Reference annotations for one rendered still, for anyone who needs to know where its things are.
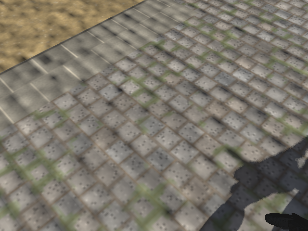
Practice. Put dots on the right robot hand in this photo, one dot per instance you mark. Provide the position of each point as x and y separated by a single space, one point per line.
291 222

